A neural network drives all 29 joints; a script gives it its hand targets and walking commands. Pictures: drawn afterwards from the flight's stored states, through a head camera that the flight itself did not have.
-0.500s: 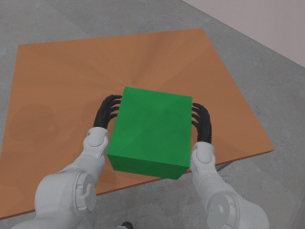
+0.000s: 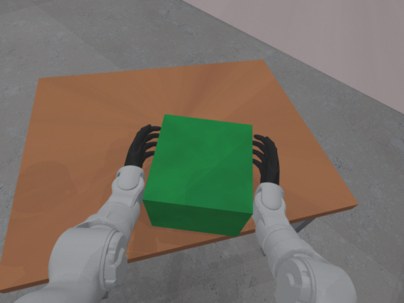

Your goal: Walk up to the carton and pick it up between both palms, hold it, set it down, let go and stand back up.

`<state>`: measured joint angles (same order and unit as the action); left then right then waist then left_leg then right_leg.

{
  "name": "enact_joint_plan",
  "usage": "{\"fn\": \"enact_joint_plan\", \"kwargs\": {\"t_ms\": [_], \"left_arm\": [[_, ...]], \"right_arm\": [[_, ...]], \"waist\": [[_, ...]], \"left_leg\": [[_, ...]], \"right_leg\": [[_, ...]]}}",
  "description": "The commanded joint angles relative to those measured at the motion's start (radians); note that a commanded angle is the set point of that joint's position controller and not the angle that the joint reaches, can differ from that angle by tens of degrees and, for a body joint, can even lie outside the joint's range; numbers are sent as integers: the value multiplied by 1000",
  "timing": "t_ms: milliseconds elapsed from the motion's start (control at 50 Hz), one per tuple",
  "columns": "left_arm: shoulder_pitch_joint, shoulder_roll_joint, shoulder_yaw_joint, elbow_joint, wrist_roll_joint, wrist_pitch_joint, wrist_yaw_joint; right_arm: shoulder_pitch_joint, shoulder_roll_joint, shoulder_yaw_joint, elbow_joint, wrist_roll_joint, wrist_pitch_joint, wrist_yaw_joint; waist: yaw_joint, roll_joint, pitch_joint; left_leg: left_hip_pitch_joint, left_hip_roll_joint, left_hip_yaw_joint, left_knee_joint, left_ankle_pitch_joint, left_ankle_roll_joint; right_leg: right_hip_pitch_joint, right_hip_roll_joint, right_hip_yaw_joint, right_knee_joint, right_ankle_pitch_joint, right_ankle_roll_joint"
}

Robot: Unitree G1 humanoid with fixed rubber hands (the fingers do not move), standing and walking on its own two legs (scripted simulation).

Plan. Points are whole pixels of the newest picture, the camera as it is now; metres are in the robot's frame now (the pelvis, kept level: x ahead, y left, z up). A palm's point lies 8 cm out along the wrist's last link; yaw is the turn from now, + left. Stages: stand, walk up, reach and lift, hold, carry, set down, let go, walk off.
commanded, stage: reach and lift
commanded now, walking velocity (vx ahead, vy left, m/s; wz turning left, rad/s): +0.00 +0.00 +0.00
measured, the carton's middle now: (201, 176) +0.40 +0.01 +0.00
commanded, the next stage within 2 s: none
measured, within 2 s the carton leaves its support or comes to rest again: neither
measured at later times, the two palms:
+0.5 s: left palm (134, 138) +0.40 +0.13 +0.12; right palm (288, 160) +0.37 -0.14 +0.11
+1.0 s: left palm (133, 131) +0.38 +0.13 +0.17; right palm (301, 157) +0.36 -0.15 +0.14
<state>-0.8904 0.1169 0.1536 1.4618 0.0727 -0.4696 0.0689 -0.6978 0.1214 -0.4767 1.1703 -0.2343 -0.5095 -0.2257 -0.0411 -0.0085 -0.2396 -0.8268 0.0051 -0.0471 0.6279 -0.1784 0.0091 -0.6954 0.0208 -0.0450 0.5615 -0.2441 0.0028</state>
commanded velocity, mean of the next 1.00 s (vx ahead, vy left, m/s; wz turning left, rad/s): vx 0.00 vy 0.00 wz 0.00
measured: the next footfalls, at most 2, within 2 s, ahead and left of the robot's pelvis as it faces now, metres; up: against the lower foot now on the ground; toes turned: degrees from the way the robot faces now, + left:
none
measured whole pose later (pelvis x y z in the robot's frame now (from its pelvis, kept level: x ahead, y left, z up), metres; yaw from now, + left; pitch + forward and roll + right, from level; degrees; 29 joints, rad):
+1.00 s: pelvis -0.03 -0.02 +0.01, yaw +1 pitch +1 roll -1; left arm -0.89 0.08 0.11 0.97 0.11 0.30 0.10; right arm -0.71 0.07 -0.34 0.87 -0.04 0.12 -0.20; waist -0.01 -0.01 -0.12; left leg -0.40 0.01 -0.05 0.53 -0.15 0.00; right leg -0.30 0.02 -0.04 0.53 -0.25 0.00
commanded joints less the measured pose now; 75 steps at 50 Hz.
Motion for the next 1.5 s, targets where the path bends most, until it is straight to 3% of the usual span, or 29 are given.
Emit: {"fn": "enact_joint_plan", "kwargs": {"t_ms": [0, 40, 60, 100, 140, 280, 300, 340, 420, 440, 540, 560, 620, 660, 720, 740, 800, 820, 840, 880, 940, 980, 1020, 1140, 1220, 1260, 1380, 1400, 1480], "left_arm": [[-692, -815, -301, -342, 50, -80, -124], [-714, -821, -286, -330, 74, -55, -126], [-668, -815, -283, -355, 84, -45, -120], [-732, -837, -333, -366, 47, -15, -125], [-704, -861, -345, -469, 33, 16, -108], [-657, -836, -312, -504, 41, 169, -106], [-666, -839, -288, -489, 55, 195, -114], [-665, -826, -275, -490, 52, 238, -121], [-710, -846, -288, -571, 28, 299, -119], [-696, -818, -245, -554, 49, 317, -121], [-693, -842, -266, -587, 15, 416, -123], [-709, -831, -216, -608, 43, 432, -124], [-698, -837, -216, -648, 34, 486, -118], [-684, -849, -235, -661, 16, 529, -120], [-628, -828, -158, -636, 47, 593, -125], [-707, -816, -158, -636, 52, 590, -133], [-669, -862, -220, -738, 2, 621, -123], [-702, -850, -213, -726, 8, 623, -123], [-721, -882, -268, -825, -37, 622, -112], [-646, -869, -217, -712, 11, 669, -118], [-669, -871, -204, -731, 21, 699, -119], [-605, -895, -241, -788, -9, 725, -109], [-605, -850, -191, -782, 22, 737, -116], [-609, -878, -187, -821, 18, 788, -114], [-608, -862, -200, -855, 9, 801, -126], [-555, -885, -250, -909, 2, 816, -120], [-581, -871, -223, -867, 18, 844, -131], [-550, -893, -251, -870, 13, 851, -126], [-642, -898, -287, -910, -23, 839, -113]], "right_arm": [[-652, 666, 548, -126, -38, 38, 182], [-654, 652, 517, -120, -39, 56, 184], [-661, 642, 546, -162, -18, 62, 185], [-689, 620, 530, -183, -10, 94, 180], [-680, 615, 580, -220, 28, 123, 183], [-711, 575, 605, -279, 131, 265, 175], [-773, 567, 604, -314, 142, 274, 177], [-786, 548, 575, -338, 126, 310, 170], [-860, 556, 597, -421, 176, 357, 174], [-824, 547, 570, -361, 154, 375, 176], [-933, 543, 608, -489, 201, 428, 185], [-908, 523, 572, -418, 184, 453, 183], [-943, 523, 607, -468, 221, 481, 190], [-997, 516, 604, -526, 224, 496, 184], [-1014, 511, 606, -530, 247, 540, 183], [-1026, 524, 589, -482, 233, 550, 183], [-1075, 536, 645, -628, 275, 546, 177], [-1071, 524, 617, -578, 261, 558, 178], [-1073, 540, 648, -634, 292, 559, 176], [-1059, 494, 614, -573, 279, 586, 168], [-1103, 510, 606, -580, 271, 593, 181], [-1116, 498, 636, -673, 303, 594, 172], [-1102, 497, 637, -642, 292, 615, 166], [-1130, 485, 653, -660, 332, 626, 168], [-1148, 497, 672, -716, 334, 634, 157], [-1107, 480, 698, -728, 355, 630, 157], [-1109, 438, 634, -667, 337, 647, 157], [-1150, 442, 656, -738, 351, 637, 159], [-1154, 455, 642, -687, 351, 652, 157]], "waist": [[1, 163, -745], [-14, 181, -684], [9, 167, -699], [-34, 185, -677], [-16, 166, -699], [-5, 143, -511], [15, 124, -501], [-12, 95, -456], [-15, 84, -454], [-7, 75, -377], [7, 53, -409], [3, 54, -337], [40, 38, -333], [15, 26, -362], [53, -2, -284], [43, -12, -263], [44, 11, -368], [38, 11, -369], [27, 28, -446], [34, 8, -307], [43, 0, -309], [39, 18, -341], [50, -27, -304], [61, -3, -255], [38, -40, -321], [38, 5, -350], [13, 5, -263], [26, 13, -301], [-2, 37, -288]], "left_leg": [[765, 20, 31, 0, 401, -80], [764, 18, 38, -33, 367, -82], [765, 19, 37, -42, 375, -79], [785, 19, 28, -48, 333, -91], [831, 22, 22, -63, 393, -91], [837, 20, 15, -123, 325, -82], [825, 15, 21, -146, 271, -67], [821, 15, 18, -166, 240, -63], [854, 11, 16, -194, 228, -58], [828, 2, 28, -203, 199, -52], [845, 3, 26, -224, 152, -39], [844, 1, 29, -233, 128, -32], [845, -4, 34, -235, 144, -29], [851, -3, 30, -235, 134, -25], [825, -12, 39, -262, 91, -3], [816, -8, 35, -271, 51, 1], [872, -12, 38, -251, 142, -5], [855, -13, 37, -249, 116, -5], [899, -11, 30, -231, 178, -18], [887, -7, 30, -256, 110, -13], [863, -6, 38, -279, 41, 0], [889, -19, 31, -257, 142, -4], [868, -20, 33, -264, 106, 9], [891, -23, 39, -281, 90, 11], [902, -28, 35, -271, 119, 18], [938, -24, 29, -255, 213, 1], [923, -20, 26, -284, 95, 7], [926, -20, 24, -280, 105, 2], [932, -16, 19, -275, 118, -9]], "right_leg": [[214, 48, -2, -104, 305, -36], [228, 37, 3, -123, 261, -36], [248, 41, 4, -131, 276, -40], [221, 41, -9, -143, 221, -41], [259, 44, -2, -165, 249, -42], [294, 32, 11, -195, 202, -34], [309, 25, 18, -209, 159, -30], [329, 22, 14, -215, 160, -29], [365, 23, 1, -226, 144, -15], [364, 18, 2, -225, 128, -8], [390, 21, 2, -237, 91, -10], [374, 14, 7, -246, 63, -3], [392, 20, -6, -246, 66, 0], [400, 23, -4, -246, 69, 2], [451, 16, 8, -260, 53, 11], [433, 13, 4, -256, 0, 9], [471, 20, 4, -249, 96, 13], [452, 17, 5, -248, 73, 15], [465, 25, -3, -242, 115, 9], [440, 23, 2, -268, 44, 7], [441, 22, 2, -270, -31, 6], [481, 24, 6, -269, 68, 11], [496, 18, 21, -281, 59, 18], [465, 19, 14, -298, 5, 19], [517, 14, 15, -289, 75, 31], [531, 19, 13, -272, 177, 25], [487, 17, 13, -304, 23, 20], [496, 25, 9, -302, 36, 20], [486, 16, 9, -308, 47, 15]]}}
